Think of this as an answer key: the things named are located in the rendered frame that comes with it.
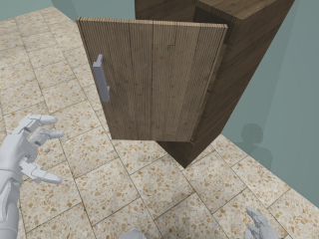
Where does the robot left hand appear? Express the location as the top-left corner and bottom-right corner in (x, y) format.
(0, 113), (65, 184)

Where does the robot left shin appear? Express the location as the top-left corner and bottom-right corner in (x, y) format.
(131, 228), (141, 233)

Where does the handle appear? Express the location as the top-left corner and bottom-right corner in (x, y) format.
(93, 54), (110, 102)

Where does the robot left forearm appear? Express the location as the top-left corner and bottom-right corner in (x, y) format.
(0, 169), (24, 239)

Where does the cupboard door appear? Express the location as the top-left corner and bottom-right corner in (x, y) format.
(76, 16), (228, 142)

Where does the robot right hand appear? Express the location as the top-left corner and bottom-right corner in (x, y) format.
(244, 205), (279, 239)

